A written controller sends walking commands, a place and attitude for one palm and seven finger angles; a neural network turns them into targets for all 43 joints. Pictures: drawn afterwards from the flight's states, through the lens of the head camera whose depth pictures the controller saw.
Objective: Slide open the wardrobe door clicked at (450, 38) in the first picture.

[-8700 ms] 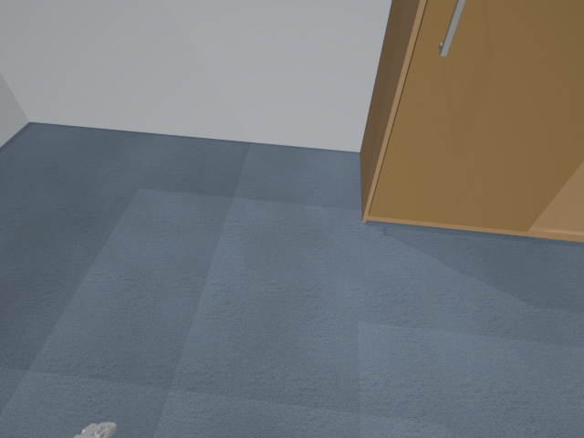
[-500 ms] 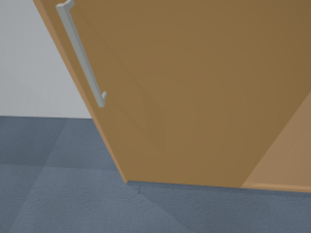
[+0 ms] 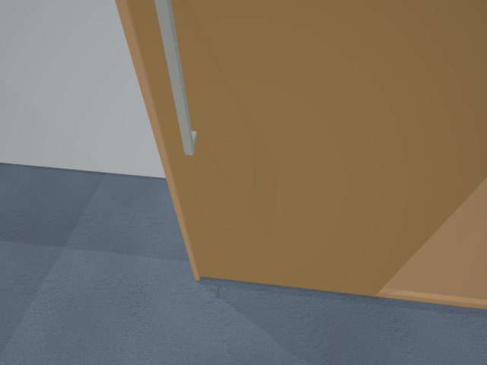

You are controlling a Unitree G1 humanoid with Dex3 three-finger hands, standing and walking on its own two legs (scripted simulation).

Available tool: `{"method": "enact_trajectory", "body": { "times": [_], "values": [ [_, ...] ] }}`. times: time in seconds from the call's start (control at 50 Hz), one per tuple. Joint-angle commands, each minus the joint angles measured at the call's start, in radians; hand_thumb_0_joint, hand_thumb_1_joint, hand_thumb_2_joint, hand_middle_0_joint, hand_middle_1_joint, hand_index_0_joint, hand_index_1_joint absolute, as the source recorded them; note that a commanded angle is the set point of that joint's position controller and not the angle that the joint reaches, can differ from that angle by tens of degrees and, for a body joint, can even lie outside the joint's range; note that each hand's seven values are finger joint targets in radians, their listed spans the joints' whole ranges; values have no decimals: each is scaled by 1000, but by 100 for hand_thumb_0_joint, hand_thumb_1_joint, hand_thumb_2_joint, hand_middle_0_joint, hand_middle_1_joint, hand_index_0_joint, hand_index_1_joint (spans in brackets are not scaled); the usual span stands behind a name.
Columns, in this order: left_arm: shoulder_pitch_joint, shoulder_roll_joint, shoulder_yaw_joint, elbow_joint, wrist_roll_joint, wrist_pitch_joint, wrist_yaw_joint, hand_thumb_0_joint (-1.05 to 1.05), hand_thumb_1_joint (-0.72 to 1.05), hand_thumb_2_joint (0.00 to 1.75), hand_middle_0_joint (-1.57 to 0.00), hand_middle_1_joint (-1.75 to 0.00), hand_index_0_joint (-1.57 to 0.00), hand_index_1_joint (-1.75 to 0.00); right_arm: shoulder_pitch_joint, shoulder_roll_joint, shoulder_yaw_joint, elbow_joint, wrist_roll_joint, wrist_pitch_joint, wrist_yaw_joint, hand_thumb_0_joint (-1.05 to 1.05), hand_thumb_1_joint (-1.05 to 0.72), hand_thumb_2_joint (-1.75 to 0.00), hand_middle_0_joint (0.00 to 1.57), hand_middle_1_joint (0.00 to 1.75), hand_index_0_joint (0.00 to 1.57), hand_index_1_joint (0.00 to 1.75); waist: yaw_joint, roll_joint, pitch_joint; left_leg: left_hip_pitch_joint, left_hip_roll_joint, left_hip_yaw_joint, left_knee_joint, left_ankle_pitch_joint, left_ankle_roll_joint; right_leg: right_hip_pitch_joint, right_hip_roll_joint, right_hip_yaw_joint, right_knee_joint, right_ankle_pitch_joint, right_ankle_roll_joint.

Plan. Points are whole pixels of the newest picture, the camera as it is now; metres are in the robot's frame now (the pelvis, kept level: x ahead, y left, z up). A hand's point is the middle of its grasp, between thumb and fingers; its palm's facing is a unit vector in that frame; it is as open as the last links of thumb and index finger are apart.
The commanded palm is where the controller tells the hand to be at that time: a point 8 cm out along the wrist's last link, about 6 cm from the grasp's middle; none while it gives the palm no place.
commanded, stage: come to a stop and stand still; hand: left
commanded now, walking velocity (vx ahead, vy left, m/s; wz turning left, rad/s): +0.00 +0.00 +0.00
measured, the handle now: (181, 81) +0.53 +0.16 +0.20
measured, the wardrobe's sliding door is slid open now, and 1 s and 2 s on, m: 0.00 0.00 0.00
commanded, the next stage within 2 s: look again from close up in 0.22 s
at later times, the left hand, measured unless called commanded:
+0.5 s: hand out of the picture +0.03 +0.20 -0.17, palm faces +0.01 -0.97 -0.25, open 7.4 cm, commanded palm none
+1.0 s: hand out of the picture +0.01 +0.16 -0.17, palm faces +0.03 -0.98 -0.21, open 7.4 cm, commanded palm none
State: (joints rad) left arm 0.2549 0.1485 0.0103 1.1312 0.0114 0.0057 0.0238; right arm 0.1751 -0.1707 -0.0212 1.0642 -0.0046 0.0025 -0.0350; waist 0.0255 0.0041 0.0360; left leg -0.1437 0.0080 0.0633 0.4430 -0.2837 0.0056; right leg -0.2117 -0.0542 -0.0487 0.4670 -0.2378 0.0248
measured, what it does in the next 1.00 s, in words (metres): stands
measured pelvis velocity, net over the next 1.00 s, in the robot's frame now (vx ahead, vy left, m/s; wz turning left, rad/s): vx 0.00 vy -0.02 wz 0.01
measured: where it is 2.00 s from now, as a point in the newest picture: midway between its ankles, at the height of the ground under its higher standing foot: outside the picture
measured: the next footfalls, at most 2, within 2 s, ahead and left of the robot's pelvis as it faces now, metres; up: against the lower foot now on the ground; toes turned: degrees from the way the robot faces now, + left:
none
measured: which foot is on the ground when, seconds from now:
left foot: down 0.00-1.00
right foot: down 0.00-1.00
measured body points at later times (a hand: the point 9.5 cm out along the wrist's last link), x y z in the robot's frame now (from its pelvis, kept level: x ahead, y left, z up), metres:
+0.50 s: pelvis +0.00 +0.01 +0.00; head +0.00 -0.01 +0.45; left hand +0.03 +0.25 -0.15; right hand +0.00 -0.20 -0.17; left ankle -0.03 +0.11 -0.74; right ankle +0.01 -0.13 -0.74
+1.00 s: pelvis +0.00 -0.02 +0.00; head +0.01 -0.03 +0.45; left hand +0.01 +0.21 -0.16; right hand +0.02 -0.25 -0.16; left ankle -0.03 +0.11 -0.74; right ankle +0.01 -0.13 -0.74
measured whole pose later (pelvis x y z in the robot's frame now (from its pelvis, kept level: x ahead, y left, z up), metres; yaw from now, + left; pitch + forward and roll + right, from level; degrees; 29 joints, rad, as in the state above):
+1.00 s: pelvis +0.00 -0.02 +0.00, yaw +0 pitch -1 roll +1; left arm 0.25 0.17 0.00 1.12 0.01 -0.02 0.02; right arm 0.25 -0.18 0.01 1.10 -0.01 -0.02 -0.03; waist 0.01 0.00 0.05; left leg -0.13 0.03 0.05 0.43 -0.28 -0.02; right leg -0.21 -0.03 -0.06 0.48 -0.25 -0.01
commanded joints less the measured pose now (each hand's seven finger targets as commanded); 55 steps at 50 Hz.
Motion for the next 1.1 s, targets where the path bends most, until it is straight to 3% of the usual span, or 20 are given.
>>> {"method": "enact_trajectory", "body": {
  "times": [0.0,0.12,0.14,0.16,0.18,0.2,0.22,0.3,0.34,0.38,0.46,0.54,0.64,1.08],
  "values": [
    [18,107,14,-33,2,-14,8,0,90,90,-20,-30,-20,-30,97,-82,-8,3,-1,-18,2,0,-90,-90,20,30,20,30,-23,-33,-8,-9,108,-83,-103,201,3,26,-73,71,-96,161,-18],
    [22,106,13,-19,-2,-12,10,0,90,90,-20,-30,-20,-30,107,-78,0,30,-3,-25,0,0,-90,-90,20,30,20,30,-15,30,-1,-20,110,-86,-126,229,1,61,-70,62,-99,178,-19],
    [126,132,4,5,9,-32,52,0,90,90,-20,-30,-20,-30,37,-122,-5,-43,5,-37,12,0,-90,-90,20,30,20,30,15,-30,17,-78,123,-47,70,250,-13,33,-106,103,-65,393,-34],
    [63,162,6,-43,5,-45,41,0,90,90,-20,-30,-20,-30,116,-82,0,-59,-4,-30,17,0,-90,-90,20,30,20,30,-43,34,-59,-77,69,-64,8,73,-11,51,-126,119,-42,229,-62],
    [28,167,7,-54,2,-52,27,0,90,90,-20,-30,-20,-30,106,-67,7,-47,-17,-35,22,0,-90,-90,20,30,20,30,-24,110,-24,-83,62,-66,-26,91,-1,26,-106,93,-21,215,-67],
    [27,155,4,-60,2,-48,21,0,90,90,-20,-30,-20,-30,137,-83,8,-53,-15,-39,20,0,-90,-90,20,30,20,30,-32,112,-26,-105,85,-89,-45,97,7,19,-74,69,-15,71,-65],
    [33,139,0,-70,3,-43,17,0,90,90,-20,-30,-20,-30,142,-88,9,-60,-17,-41,19,0,-90,-90,20,30,20,30,-25,127,-22,-113,96,-102,-51,116,16,14,-55,58,-7,34,-62],
    [27,119,-2,-70,1,-36,11,0,90,90,-20,-30,-20,-30,174,-99,11,-66,-13,-50,7,0,-90,-90,20,30,20,30,-21,40,-20,-99,112,-112,-51,274,34,39,-42,29,29,107,-53],
    [24,119,-3,-71,-2,-32,10,0,90,90,-20,-30,-20,-30,182,-106,12,-64,-11,-47,6,0,-90,-90,20,30,20,30,-23,5,14,-107,107,-110,-68,212,34,22,-45,35,15,87,-51],
    [18,119,-1,-72,0,-28,10,0,90,90,-20,-30,-20,-30,183,-100,12,-60,-12,-45,5,0,-90,-90,20,30,20,30,-22,14,57,-125,104,-112,-88,178,36,11,-42,37,9,77,-50],
    [31,123,-1,-72,-2,-27,9,0,90,90,-20,-30,-20,-30,185,-101,14,-48,-11,-42,7,0,-90,-90,20,30,20,30,-21,-17,67,-115,94,-102,-101,116,33,0,-49,55,-14,67,-48],
    [28,132,3,-74,-2,-30,9,0,90,90,-20,-30,-20,-30,186,-96,14,-32,-11,-43,8,0,-90,-90,20,30,20,30,-23,-37,49,-93,87,-91,-96,131,30,7,-57,60,-24,90,-50],
    [31,137,9,-72,-1,-34,8,0,90,90,-20,-30,-20,-30,175,-99,14,-21,-11,-45,7,0,-90,-90,20,30,20,30,-22,-8,9,-60,88,-82,-89,172,27,28,-62,65,-25,143,-53],
    [19,154,14,-58,1,-37,4,0,90,90,-20,-30,-20,-30,133,-99,10,11,-10,-35,4,0,-90,-90,20,30,20,30,-21,-4,22,-44,96,-67,-91,153,8,36,-67,77,-82,159,-65]
  ]
}}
